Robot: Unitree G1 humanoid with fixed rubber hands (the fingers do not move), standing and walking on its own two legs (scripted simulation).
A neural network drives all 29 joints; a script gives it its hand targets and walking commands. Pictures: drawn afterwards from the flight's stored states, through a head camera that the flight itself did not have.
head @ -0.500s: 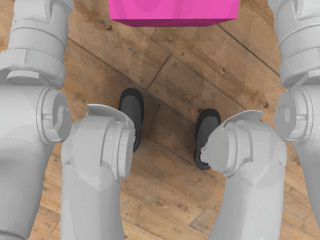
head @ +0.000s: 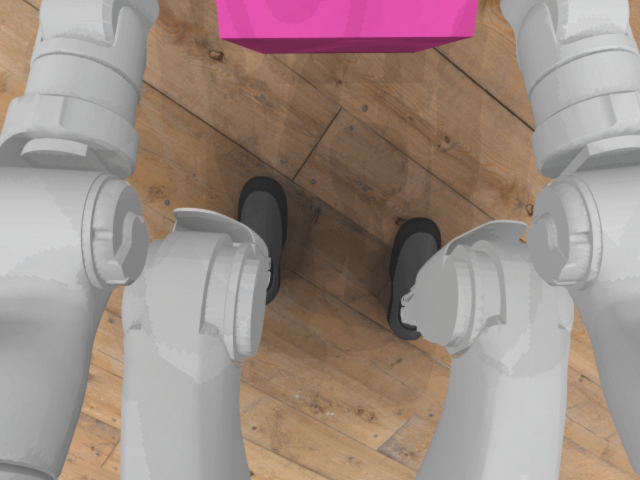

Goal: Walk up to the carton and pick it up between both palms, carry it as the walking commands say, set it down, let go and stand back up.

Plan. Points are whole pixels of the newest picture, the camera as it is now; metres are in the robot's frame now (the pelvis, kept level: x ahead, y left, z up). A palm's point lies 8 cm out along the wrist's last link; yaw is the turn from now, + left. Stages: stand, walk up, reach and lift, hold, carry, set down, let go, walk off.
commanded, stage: reach and lift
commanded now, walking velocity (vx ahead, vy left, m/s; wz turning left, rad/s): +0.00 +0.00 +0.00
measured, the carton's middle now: out of the picture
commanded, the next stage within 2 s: none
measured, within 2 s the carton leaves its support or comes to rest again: leaves its support in 0.96 s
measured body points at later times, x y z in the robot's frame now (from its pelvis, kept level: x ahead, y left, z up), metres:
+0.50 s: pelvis +0.00 +0.00 +0.00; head +0.39 +0.02 +0.21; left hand +0.56 +0.19 -0.20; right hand +0.58 -0.11 -0.21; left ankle +0.15 +0.12 -0.35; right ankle +0.10 -0.13 -0.35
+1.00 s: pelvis -0.01 +0.00 -0.01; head +0.38 +0.01 +0.22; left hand +0.56 +0.19 -0.18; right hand +0.58 -0.10 -0.20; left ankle +0.15 +0.12 -0.35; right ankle +0.10 -0.13 -0.35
